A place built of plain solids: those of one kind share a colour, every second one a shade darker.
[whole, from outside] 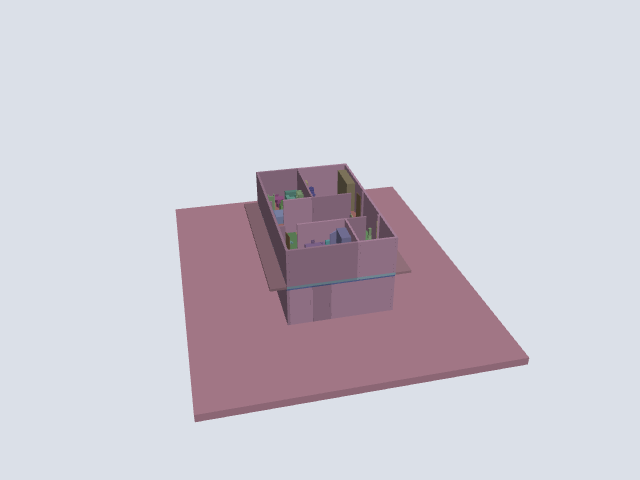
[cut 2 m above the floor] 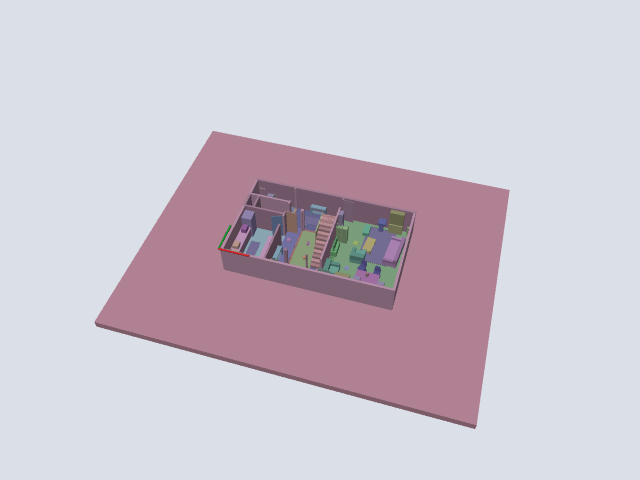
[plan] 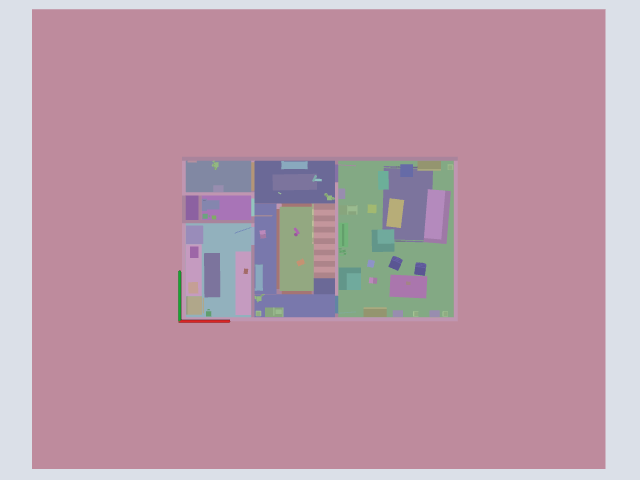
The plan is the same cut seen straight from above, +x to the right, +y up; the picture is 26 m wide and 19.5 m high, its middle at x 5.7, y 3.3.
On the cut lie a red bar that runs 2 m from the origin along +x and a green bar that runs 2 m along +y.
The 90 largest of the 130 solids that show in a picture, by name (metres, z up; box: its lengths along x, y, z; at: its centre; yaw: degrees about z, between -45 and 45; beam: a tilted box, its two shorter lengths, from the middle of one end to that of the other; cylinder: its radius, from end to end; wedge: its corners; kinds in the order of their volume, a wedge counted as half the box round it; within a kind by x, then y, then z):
{
 "under_1": {"box": [23.3, 18.68, 0.5], "at": [5.65, 3.34, -0.33]},
 "wall_1": {"box": [0.16, 2.14, 2.43], "at": [0.08, 1.23, 3.98]},
 "wall_2": {"box": [0.16, 4.09, 2.43], "at": [0.08, 4.47, 3.98]},
 "wall_3": {"box": [0.16, 3.82, 2.76], "at": [0.17, 2.07, 1.08]},
 "wall_4": {"box": [0.16, 1.0, 2.76], "at": [0.17, 4.61, 1.08]},
 "wall_5": {"box": [0.16, 1.28, 2.76], "at": [0.17, 5.88, 1.08]},
 "wall_6": {"box": [0.13, 1.0, 2.76], "at": [0.82, 4.61, 1.08]},
 "wall_7": {"box": [3.04, 0.13, 2.43], "at": [1.52, 2.37, 3.98]},
 "wall_8": {"box": [2.95, 0.13, 2.76], "at": [1.56, 4.04, 1.08]},
 "wall_9": {"box": [2.95, 0.13, 2.76], "at": [1.56, 5.17, 1.08]},
 "wall_10": {"box": [0.13, 2.94, 2.76], "at": [2.98, 1.63, 1.08]},
 "wall_11": {"box": [0.13, 1.26, 2.43], "at": [2.98, 1.67, 3.98]},
 "wall_12": {"box": [0.13, 2.99, 2.43], "at": [2.98, 3.92, 3.98]},
 "wall_13": {"box": [0.13, 0.37, 2.43], "at": [2.98, 6.33, 3.98]},
 "wall_14": {"box": [0.22, 0.13, 2.76], "at": [4.04, 1.17, 1.08]},
 "wall_15": {"box": [0.22, 0.13, 2.76], "at": [4.04, 4.71, 1.08]},
 "wall_16": {"box": [11.3, 0.16, 2.43], "at": [5.65, 0.08, 3.98]},
 "wall_17": {"box": [11.3, 0.16, 2.43], "at": [5.65, 6.6, 3.98]},
 "wall_18": {"box": [11.21, 0.16, 2.76], "at": [5.7, 0.08, 1.08]},
 "wall_19": {"box": [11.21, 0.16, 2.76], "at": [5.7, 6.6, 1.08]},
 "wall_20": {"box": [0.13, 0.15, 5.49], "at": [6.38, 0.23, 2.45]},
 "wall_21": {"box": [0.13, 2.56, 2.43], "at": [6.38, 2.32, 3.98]},
 "wall_22": {"box": [0.13, 4.6, 2.76], "at": [6.38, 3.34, 1.08]},
 "wall_23": {"box": [0.13, 1.91, 2.43], "at": [6.38, 4.68, 3.98]},
 "wall_24": {"box": [4.99, 0.13, 2.43], "at": [8.8, 3.67, 3.98]},
 "wall_25": {"box": [0.16, 3.44, 2.43], "at": [11.22, 1.88, 3.98]},
 "wall_26": {"box": [0.16, 6.36, 2.76], "at": [11.22, 3.34, 1.08]},
 "wall_27": {"box": [0.16, 2.79, 2.43], "at": [11.22, 5.12, 3.98]},
 "stair_1": {"box": [0.86, 3.03, 0.5], "at": [5.88, 3.26, -0.05]},
 "stair_2": {"box": [0.86, 2.8, 0.69], "at": [5.88, 3.38, 0.05]},
 "stair_3": {"box": [0.86, 2.57, 0.89], "at": [5.88, 3.5, 0.15]},
 "stair_4": {"box": [0.86, 2.34, 1.09], "at": [5.88, 3.61, 0.24]},
 "stair_5": {"box": [0.86, 2.1, 1.29], "at": [5.88, 3.73, 0.34]},
 "stair_6": {"box": [0.86, 1.87, 1.48], "at": [5.88, 3.84, 0.44]},
 "stair_7": {"box": [0.86, 1.64, 1.68], "at": [5.88, 3.96, 0.54]},
 "stair_8": {"box": [0.86, 1.41, 1.88], "at": [5.88, 4.07, 0.64]},
 "stair_9": {"box": [0.86, 1.18, 2.08], "at": [5.88, 4.19, 0.74]},
 "stair_10": {"box": [0.86, 0.95, 2.27], "at": [5.88, 4.31, 0.84]},
 "stair_11": {"box": [0.86, 0.72, 2.47], "at": [5.88, 4.42, 0.94]},
 "stair_12": {"box": [0.86, 0.48, 2.67], "at": [5.88, 4.54, 1.03]},
 "stair_13": {"box": [0.86, 0.25, 2.87], "at": [5.88, 4.65, 1.13]},
 "floor_living_1": {"box": [4.7, 6.36, 0.5], "at": [8.79, 3.34, -0.25]},
 "floor_hall_1": {"box": [0.89, 3.68, 0.5], "at": [3.48, 2.94, -0.25]},
 "floor_hall_2": {"box": [3.27, 0.94, 0.5], "at": [4.67, 0.63, -0.25]},
 "floor_hall_3": {"box": [3.27, 1.74, 0.5], "at": [4.67, 5.65, -0.25]},
 "floor_hall_4": {"box": [0.86, 0.67, 0.5], "at": [5.88, 1.44, -0.25]},
 "floor_kitchen_1": {"box": [2.66, 3.82, 0.5], "at": [1.58, 2.07, -0.25]},
 "upper_floor_next_1": {"box": [11.3, 1.0, 0.16], "at": [5.65, -0.5, 2.68]},
 "upper_floor_next_2": {"box": [11.3, 1.0, 0.16], "at": [5.65, 7.18, 2.68]},
 "fixture_wardrobe_bedroom_1": {"box": [2.47, 0.6, 2.2], "at": [9.6, 0.46, 3.81]},
 "floor_halle_1": {"box": [1.39, 3.42, 0.5], "at": [4.75, 2.94, -0.25]},
 "floor_flur_1": {"box": [2.66, 1.28, 0.5], "at": [1.58, 5.88, -0.25]},
 "wardrobe_1": {"box": [1.28, 0.6, 2.0], "at": [2.04, 2.74, 3.76]},
 "wardrobe_2": {"box": [0.06, 0.6, 1.76], "at": [2.47, 3.27, 3.76], "yaw": 34.3},
 "china_cabinet_1": {"box": [0.95, 0.33, 1.07], "at": [7.94, 0.34, 1.36]},
 "china_cabinet_2": {"box": [0.95, 0.4, 0.83], "at": [7.94, 0.37, 0.41]},
 "china_cabinet_3": {"box": [0.95, 0.4, 0.83], "at": [10.14, 6.31, 0.41]},
 "china_cabinet_4": {"box": [0.95, 0.33, 1.07], "at": [10.14, 6.34, 1.36]},
 "counter_run_1": {"box": [0.61, 2.11, 0.78], "at": [0.56, 2.08, 0.49]},
 "counter_run_2": {"box": [0.64, 2.58, 0.038], "at": [2.58, 1.54, 0.9]},
 "floor_wc_1": {"box": [2.02, 1.0, 0.5], "at": [1.9, 4.61, -0.25]},
 "billy_1": {"box": [0.42, 0.28, 2.02], "at": [1.57, 5.39, 1.01]},
 "billy_2": {"box": [0.28, 0.42, 2.02], "at": [6.59, 5.18, 1.01]},
 "billy_3": {"box": [0.42, 0.28, 2.02], "at": [8.86, 0.31, 1.01]},
 "billy_4": {"box": [0.42, 0.28, 2.02], "at": [10.36, 0.31, 1.01]},
 "armchair_club_1": {"box": [0.33, 0.92, 0.38], "at": [6.62, 1.73, 0.61]},
 "armchair_club_2": {"box": [0.9, 0.92, 0.35], "at": [6.92, 1.73, 0.24]},
 "armchair_club_3": {"box": [0.92, 0.9, 0.35], "at": [8.26, 3.28, 0.24], "yaw": 1.1},
 "armchair_club_4": {"box": [0.92, 0.33, 0.38], "at": [8.27, 2.98, 0.61], "yaw": 1.1},
 "armchair_club_5": {"box": [0.33, 0.92, 0.38], "at": [10.96, 4.22, 3.37]},
 "upper_floor_landing_1": {"box": [3.27, 1.74, 0.16], "at": [4.67, 5.65, 2.68]},
 "fridge_1": {"box": [0.7, 0.75, 1.72], "at": [0.61, 3.51, 0.86]},
 "child_bed_1": {"box": [1.06, 2.06, 0.4], "at": [8.14, 5.51, 3.14]},
 "sofa_1": {"box": [0.93, 2.16, 0.34], "at": [10.46, 4.25, 0.28], "yaw": -4.7},
 "sofa_2": {"box": [0.23, 2.16, 0.39], "at": [10.82, 4.22, 0.65], "yaw": -4.7},
 "rug_1": {"box": [0.65, 1.8, 0.08], "at": [1.32, 1.87, -0.03], "yaw": 0.5},
 "rug_2": {"box": [1.8, 0.65, 0.08], "at": [4.67, 5.65, -0.03], "yaw": 1.0},
 "rug_3": {"box": [2.0, 2.9, 0.08], "at": [9.26, 4.75, -0.03], "yaw": -1.4},
 "chest_drawers_1": {"box": [0.5, 1.24, 1.03], "at": [2.65, 4.37, 3.28]},
 "range_cooker_1": {"box": [0.65, 0.76, 0.94], "at": [0.58, 0.64, 0.47]},
 "floor_gap_halle_1": {"box": [0.13, 3.25, 0.5], "at": [4.0, 2.94, -0.25]},
 "floor_gap_halle_2": {"box": [1.22, 0.13, 0.5], "at": [4.76, 1.17, -0.25]},
 "floor_gap_halle_3": {"box": [1.22, 0.13, 0.5], "at": [4.76, 4.71, -0.25]},
 "floor_cup_1": {"box": [0.51, 1.0, 0.5], "at": [0.51, 4.61, -0.25]},
 "tv_board_1": {"box": [0.4, 1.0, 0.48], "at": [6.65, 3.5, 0.24]},
 "wall_band_1": {"box": [0.16, 3.82, 0.31], "at": [0.17, 2.07, 2.61]},
 "wall_foot_1": {"box": [0.16, 2.14, 0.17], "at": [0.08, 1.23, 2.69]},
 "wall_foot_2": {"box": [0.16, 4.09, 0.17], "at": [0.08, 4.47, 2.69]},
 "trunk_1": {"box": [0.43, 0.76, 0.31], "at": [8.28, 5.72, 0.15], "yaw": 1.1},
 "floor_gap_flur_diele_1": {"box": [0.13, 1.16, 0.5], "at": [2.98, 5.88, -0.25]}
}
